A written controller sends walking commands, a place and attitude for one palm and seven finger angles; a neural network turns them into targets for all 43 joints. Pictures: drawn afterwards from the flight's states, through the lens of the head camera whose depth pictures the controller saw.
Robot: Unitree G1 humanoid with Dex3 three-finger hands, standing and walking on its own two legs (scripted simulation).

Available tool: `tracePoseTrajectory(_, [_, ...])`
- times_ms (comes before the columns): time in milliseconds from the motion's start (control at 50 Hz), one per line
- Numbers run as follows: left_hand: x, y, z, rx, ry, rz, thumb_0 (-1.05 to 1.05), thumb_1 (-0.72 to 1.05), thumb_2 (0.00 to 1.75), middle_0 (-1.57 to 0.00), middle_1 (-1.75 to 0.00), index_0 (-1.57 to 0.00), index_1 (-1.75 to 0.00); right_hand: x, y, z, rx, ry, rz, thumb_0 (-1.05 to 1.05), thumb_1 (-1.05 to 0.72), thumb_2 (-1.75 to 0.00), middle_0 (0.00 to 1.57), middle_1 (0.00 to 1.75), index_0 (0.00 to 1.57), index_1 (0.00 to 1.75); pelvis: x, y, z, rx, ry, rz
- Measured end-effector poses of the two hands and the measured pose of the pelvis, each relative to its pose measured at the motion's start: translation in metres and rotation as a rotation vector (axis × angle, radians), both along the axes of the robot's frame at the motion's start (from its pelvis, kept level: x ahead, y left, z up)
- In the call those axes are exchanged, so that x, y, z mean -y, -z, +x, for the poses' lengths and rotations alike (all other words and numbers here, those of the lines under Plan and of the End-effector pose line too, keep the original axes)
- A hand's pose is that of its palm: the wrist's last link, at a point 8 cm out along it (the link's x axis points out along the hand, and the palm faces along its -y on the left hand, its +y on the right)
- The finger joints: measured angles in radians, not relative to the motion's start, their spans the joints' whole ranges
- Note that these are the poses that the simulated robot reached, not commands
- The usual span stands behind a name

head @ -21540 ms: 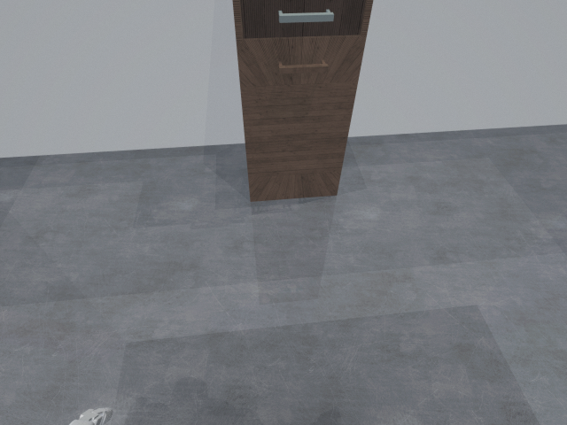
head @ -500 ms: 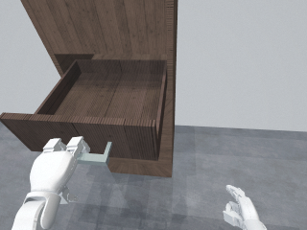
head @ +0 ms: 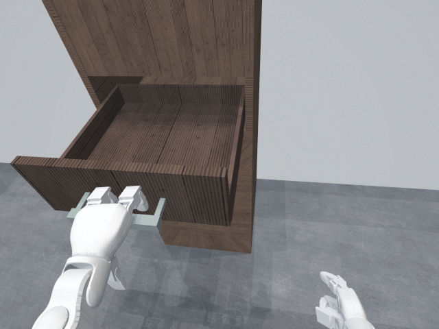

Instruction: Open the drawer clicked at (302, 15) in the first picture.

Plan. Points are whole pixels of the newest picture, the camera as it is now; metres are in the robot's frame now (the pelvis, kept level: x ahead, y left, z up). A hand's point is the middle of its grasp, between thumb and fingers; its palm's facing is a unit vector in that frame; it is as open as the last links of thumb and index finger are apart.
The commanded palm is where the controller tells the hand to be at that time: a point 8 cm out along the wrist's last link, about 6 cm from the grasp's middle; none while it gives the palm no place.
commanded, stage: lift the hand off the handle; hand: left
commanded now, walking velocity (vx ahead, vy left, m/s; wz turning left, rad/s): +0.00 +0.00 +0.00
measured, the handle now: (119, 210) +0.27 +0.24 +0.09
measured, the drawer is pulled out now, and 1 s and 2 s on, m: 0.30 0.30 0.30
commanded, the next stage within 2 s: draw the hand back to the body in 1.20 s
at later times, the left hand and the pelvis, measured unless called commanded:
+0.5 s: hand (105, 216) +0.23 +0.23 +0.13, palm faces +0.10 -0.04 -0.99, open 13.4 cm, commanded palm +0.20 +0.23 +0.20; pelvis +0.00 -0.01 +0.01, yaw +0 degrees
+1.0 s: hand (91, 175) +0.25 +0.22 +0.21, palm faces +0.20 -0.02 -0.98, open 13.9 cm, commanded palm +0.20 +0.22 +0.27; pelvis -0.02 +0.00 +0.01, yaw +0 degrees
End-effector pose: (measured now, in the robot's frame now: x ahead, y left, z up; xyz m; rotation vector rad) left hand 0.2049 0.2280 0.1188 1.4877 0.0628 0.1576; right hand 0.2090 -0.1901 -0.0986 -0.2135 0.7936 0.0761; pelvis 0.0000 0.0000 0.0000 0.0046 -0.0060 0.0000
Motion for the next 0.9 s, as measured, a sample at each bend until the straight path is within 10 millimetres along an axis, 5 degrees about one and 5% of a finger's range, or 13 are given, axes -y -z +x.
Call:
tracePoseTrajectory(340, [0.004,-0.036,0.002,-0.008,0.066,0.024,0.00,-0.49,0.30,-0.38,-1.23,-0.40,-1.24,0.010,-0.012,0.009,0.055,0.004,0.007,0.01,-0.91,-0.90,0.20,0.30,0.20,0.30,0.008,-0.006,-0.003,0.039,-0.004,0.002])
tracePoseTrajectory(680, [-0.002,-0.094,-0.002,0.092,0.076,0.050,0.00,-0.50,0.30,-0.37,-1.22,-0.37,-1.22,0.010,-0.015,0.005,0.067,-0.007,0.040,0.01,-0.91,-0.90,0.20,0.30,0.20,0.30,0.008,-0.009,-0.009,0.065,-0.005,0.003])
tracePoseTrajectory(900, [0.002,-0.130,0.014,0.131,0.087,0.066,0.00,-0.50,0.30,-0.33,-1.20,-0.32,-1.20,0.005,-0.021,0.005,0.096,-0.010,0.069,0.01,-0.91,-0.90,0.20,0.30,0.20,0.30,0.005,-0.008,-0.014,0.068,0.003,0.007])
